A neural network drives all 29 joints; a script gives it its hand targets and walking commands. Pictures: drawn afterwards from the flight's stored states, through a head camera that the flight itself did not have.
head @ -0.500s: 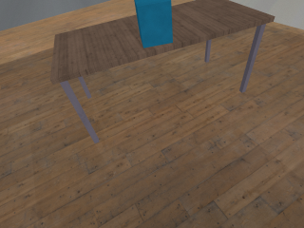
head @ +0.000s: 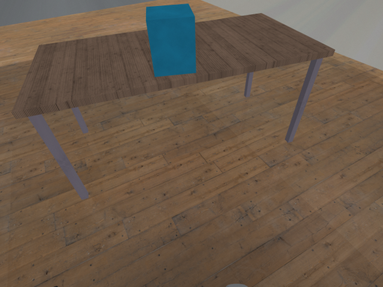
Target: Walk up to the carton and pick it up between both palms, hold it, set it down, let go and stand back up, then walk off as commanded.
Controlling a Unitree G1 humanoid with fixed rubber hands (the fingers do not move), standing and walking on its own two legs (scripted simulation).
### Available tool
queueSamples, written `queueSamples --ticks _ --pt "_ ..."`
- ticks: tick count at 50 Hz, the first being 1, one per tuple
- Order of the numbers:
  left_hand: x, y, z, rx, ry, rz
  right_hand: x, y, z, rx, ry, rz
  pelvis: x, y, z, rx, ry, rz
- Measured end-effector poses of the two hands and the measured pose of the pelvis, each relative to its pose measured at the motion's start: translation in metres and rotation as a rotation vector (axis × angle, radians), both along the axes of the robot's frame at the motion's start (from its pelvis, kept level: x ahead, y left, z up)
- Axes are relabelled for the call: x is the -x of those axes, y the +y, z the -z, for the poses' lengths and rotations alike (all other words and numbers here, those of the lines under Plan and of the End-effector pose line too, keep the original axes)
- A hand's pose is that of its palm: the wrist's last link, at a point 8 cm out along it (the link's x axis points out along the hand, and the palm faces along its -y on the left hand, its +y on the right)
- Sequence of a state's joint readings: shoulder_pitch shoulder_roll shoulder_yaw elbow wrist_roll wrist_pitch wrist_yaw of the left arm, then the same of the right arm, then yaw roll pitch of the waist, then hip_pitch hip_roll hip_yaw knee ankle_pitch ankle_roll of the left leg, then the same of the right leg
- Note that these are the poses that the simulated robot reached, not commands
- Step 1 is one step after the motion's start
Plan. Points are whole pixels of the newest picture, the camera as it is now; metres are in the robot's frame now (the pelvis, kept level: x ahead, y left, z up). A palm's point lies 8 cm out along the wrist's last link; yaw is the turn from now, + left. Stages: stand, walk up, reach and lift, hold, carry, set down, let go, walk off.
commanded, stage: walk up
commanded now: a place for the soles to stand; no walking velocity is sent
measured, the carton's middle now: (171, 40) +1.16 +0.09 +0.07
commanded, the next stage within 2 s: none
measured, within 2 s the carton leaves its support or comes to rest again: neither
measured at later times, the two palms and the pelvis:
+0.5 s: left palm (117, 271) +0.18 +0.16 -0.01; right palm out of the picture +0.24 -0.50 -0.11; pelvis +0.16 -0.18 +0.02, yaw +3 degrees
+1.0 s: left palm (164, 218) +0.32 +0.08 -0.07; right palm out of the picture +0.41 -0.55 -0.10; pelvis +0.31 -0.24 -0.01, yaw +6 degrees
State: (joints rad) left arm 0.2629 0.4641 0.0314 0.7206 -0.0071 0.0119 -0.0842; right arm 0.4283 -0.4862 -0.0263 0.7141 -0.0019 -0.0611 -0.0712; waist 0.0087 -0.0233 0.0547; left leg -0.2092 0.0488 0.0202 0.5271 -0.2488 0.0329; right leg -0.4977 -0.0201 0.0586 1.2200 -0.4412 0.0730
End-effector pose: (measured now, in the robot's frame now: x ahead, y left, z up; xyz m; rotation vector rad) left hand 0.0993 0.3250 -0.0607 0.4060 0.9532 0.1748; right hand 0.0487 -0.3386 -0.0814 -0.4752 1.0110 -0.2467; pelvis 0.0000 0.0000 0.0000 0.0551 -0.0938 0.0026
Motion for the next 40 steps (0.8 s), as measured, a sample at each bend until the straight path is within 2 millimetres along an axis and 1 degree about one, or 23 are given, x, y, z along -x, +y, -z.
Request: queueSamples --ticks 3,6,7,9,11,13,15,16,18,22,24,26,28,31,35,38,40 --pt "-0.011 -0.027 0.003 -0.008 0.017 0.002 -0.058 -0.03 -0.005 -0.015 -0.084 -0.06 -0.017 -0.034 0.004 -0.006 0.016 -0.019" --pt "-0.016 -0.057 0.01 -0.046 0.035 -0.018 -0.11 -0.067 0.007 -0.036 -0.136 -0.107 -0.036 -0.073 0.018 -0.028 0.009 -0.038" --pt "-0.014 -0.067 0.011 -0.056 0.037 -0.039 -0.125 -0.076 0.013 -0.041 -0.142 -0.123 -0.042 -0.084 0.022 -0.017 -0.002 -0.049" --pt "-0.002 -0.088 0.011 -0.07 0.05 -0.082 -0.151 -0.086 0.019 -0.068 -0.146 -0.148 -0.056 -0.101 0.021 -0.021 -0.001 -0.069" --pt "0.003 -0.107 0.0 -0.073 0.07 -0.12 -0.172 -0.093 0.012 -0.094 -0.155 -0.159 -0.07 -0.114 0.01 -0.04 0.016 -0.072" --pt "-0.004 -0.12 -0.02 -0.085 0.076 -0.132 -0.186 -0.103 0.002 -0.116 -0.15 -0.163 -0.084 -0.125 -0.007 -0.058 0.035 -0.072" --pt "-0.019 -0.129 -0.037 -0.112 0.073 -0.119 -0.192 -0.115 -0.003 -0.132 -0.119 -0.16 -0.096 -0.137 -0.018 -0.074 0.052 -0.066" --pt "-0.026 -0.132 -0.043 -0.127 0.078 -0.112 -0.192 -0.122 -0.003 -0.137 -0.097 -0.156 -0.102 -0.144 -0.021 -0.083 0.057 -0.063" --pt "-0.038 -0.138 -0.05 -0.151 0.094 -0.108 -0.189 -0.134 0.003 -0.146 -0.041 -0.143 -0.113 -0.154 -0.023 -0.088 0.057 -0.056" --pt "-0.065 -0.156 -0.056 -0.16 0.1 -0.121 -0.183 -0.149 0.018 -0.173 0.068 -0.114 -0.14 -0.169 -0.025 -0.073 0.073 -0.051" --pt "-0.077 -0.163 -0.056 -0.162 0.103 -0.126 -0.186 -0.155 0.023 -0.179 0.103 -0.108 -0.152 -0.176 -0.024 -0.068 0.08 -0.051" --pt "-0.088 -0.171 -0.052 -0.16 0.103 -0.134 -0.199 -0.161 0.025 -0.179 0.11 -0.11 -0.165 -0.182 -0.022 -0.066 0.081 -0.055" --pt "-0.097 -0.179 -0.047 -0.151 0.098 -0.148 -0.216 -0.167 0.025 -0.174 0.103 -0.121 -0.177 -0.188 -0.02 -0.065 0.075 -0.064" --pt "-0.112 -0.189 -0.039 -0.137 0.092 -0.16 -0.248 -0.173 0.023 -0.165 0.071 -0.136 -0.196 -0.195 -0.017 -0.067 0.058 -0.074" --pt "-0.138 -0.199 -0.029 -0.121 0.085 -0.157 -0.288 -0.18 0.019 -0.154 0.026 -0.144 -0.221 -0.202 -0.013 -0.06 0.045 -0.073" --pt "-0.154 -0.204 -0.021 -0.106 0.099 -0.166 -0.31 -0.186 0.013 -0.136 0.031 -0.151 -0.241 -0.208 -0.012 -0.052 0.052 -0.084" --pt "-0.163 -0.206 -0.014 -0.092 0.107 -0.182 -0.321 -0.191 0.01 -0.114 0.041 -0.159 -0.254 -0.211 -0.01 -0.039 0.043 -0.094"
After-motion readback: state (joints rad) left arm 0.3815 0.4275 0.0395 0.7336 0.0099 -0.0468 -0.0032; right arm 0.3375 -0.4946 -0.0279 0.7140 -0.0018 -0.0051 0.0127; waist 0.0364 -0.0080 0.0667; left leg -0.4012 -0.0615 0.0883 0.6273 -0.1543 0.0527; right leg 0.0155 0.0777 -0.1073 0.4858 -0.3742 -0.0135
